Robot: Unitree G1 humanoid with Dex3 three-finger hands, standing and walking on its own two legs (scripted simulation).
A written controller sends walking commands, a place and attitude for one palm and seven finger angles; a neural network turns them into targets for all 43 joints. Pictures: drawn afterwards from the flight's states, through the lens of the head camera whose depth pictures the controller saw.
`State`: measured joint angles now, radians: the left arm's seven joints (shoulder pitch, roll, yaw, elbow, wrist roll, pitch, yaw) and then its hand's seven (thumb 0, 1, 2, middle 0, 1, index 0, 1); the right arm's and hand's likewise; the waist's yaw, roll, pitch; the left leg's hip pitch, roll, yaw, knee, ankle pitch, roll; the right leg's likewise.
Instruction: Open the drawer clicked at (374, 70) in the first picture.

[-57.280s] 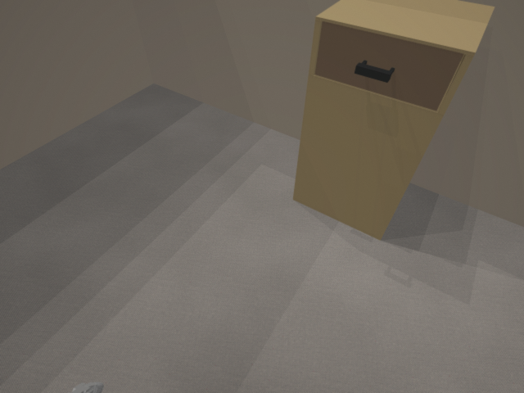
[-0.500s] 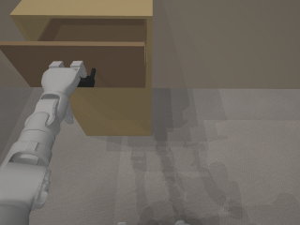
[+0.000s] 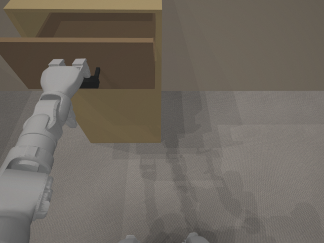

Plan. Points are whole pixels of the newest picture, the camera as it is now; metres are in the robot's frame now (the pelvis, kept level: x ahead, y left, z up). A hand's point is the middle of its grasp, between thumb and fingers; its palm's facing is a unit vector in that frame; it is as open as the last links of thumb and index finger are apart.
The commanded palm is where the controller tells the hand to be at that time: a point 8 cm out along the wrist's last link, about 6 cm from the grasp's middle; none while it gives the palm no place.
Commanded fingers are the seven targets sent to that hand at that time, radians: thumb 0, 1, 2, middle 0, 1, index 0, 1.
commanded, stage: lift the fingers back up to retry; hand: left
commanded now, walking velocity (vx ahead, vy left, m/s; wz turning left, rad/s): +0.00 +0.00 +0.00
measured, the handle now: (80, 76) +0.56 +0.23 +0.05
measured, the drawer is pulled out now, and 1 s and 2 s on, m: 0.15 0.15 0.15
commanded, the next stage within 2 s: re-aim the fingers above the handle in 0.82 s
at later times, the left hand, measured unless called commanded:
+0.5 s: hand (59, 88) +0.48 +0.25 +0.09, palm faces -0.02 -0.02 -1.00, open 13.8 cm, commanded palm +0.45 +0.25 +0.16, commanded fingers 0.00 -0.50 0.30 -0.30 -1.20 -0.30 -1.20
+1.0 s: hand (62, 84) +0.47 +0.23 +0.12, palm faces -0.01 -0.02 -1.00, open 13.8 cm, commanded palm +0.45 +0.24 +0.17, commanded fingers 0.00 -0.50 0.30 -0.30 -1.20 -0.30 -1.20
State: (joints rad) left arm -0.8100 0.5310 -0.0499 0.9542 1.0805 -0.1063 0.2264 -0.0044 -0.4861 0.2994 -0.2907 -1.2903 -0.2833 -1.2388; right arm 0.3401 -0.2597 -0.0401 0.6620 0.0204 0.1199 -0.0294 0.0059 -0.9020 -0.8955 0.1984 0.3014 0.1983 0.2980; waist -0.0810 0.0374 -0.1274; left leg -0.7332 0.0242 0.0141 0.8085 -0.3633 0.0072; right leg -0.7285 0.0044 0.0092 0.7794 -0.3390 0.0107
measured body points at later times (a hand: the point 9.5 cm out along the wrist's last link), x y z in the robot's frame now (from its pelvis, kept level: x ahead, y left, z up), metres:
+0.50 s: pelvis +0.02 +0.01 +0.01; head +0.09 +0.01 +0.45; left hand +0.48 +0.25 +0.14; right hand +0.06 -0.26 -0.12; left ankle +0.01 +0.12 -0.70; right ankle +0.02 -0.13 -0.70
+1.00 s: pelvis +0.03 +0.00 +0.02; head +0.09 -0.01 +0.47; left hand +0.46 +0.23 +0.17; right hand +0.15 -0.25 -0.11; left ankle +0.01 +0.12 -0.70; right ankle +0.02 -0.13 -0.70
